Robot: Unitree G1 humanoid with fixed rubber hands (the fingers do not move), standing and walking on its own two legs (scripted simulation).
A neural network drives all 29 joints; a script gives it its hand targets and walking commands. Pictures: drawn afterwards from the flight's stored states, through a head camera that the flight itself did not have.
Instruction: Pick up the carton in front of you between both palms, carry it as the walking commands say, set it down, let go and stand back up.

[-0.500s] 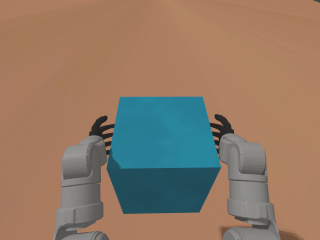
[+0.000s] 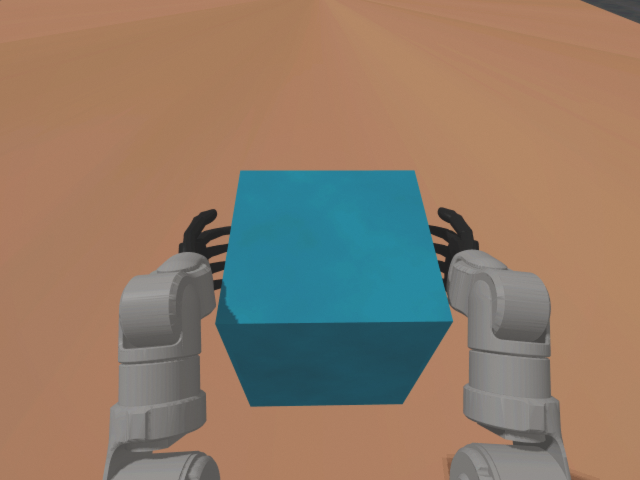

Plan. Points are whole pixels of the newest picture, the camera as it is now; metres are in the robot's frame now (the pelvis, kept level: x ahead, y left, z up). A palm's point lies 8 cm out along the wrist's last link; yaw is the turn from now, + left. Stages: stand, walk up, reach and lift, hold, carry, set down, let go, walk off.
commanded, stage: carry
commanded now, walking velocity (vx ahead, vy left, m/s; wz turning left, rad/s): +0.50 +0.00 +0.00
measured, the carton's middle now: (327, 295) +0.35 +0.00 +0.09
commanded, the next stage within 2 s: none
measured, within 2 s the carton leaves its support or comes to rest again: neither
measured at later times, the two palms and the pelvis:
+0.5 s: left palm (272, 164) +0.56 +0.09 +0.15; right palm (460, 163) +0.57 -0.22 +0.16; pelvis +0.21 -0.08 +0.01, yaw +2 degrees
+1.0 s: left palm (318, 5) +0.82 +0.02 +0.33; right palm (480, 16) +0.83 -0.28 +0.31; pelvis +0.47 -0.13 +0.13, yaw +1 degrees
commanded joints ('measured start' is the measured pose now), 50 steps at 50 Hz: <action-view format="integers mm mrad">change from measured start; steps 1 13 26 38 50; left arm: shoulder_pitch -657 -745 -728 -747 -745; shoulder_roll -728 -796 -827 -829 -681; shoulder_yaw -580 -503 -600 -700 -438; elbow -70 -28 -126 -271 35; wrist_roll -280 -239 -282 -386 -249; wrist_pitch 5 41 6 1 120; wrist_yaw -64 -70 -79 -138 -105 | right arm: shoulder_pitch -628 -831 -697 -655 -806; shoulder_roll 747 857 863 795 782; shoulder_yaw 564 631 591 656 546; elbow -47 -128 -148 -242 14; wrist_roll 250 352 282 214 250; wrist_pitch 17 30 15 3 127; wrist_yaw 55 81 94 77 65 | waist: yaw -20 -117 129 31 69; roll -9 117 -216 -1 -108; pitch -278 -257 -585 -411 -173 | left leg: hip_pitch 236 632 -75 -548 -522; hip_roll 19 329 -66 24 -17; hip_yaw -49 -471 -82 -171 5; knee -155 -309 640 771 156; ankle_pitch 52 99 289 10 304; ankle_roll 39 235 -84 11 -7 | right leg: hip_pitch -6 -1034 296 352 414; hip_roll -158 -99 -224 -291 -189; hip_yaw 114 71 607 376 139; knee -13 1286 -118 -103 -253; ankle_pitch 201 -197 -273 460 662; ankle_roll -80 -12 -121 -200 -134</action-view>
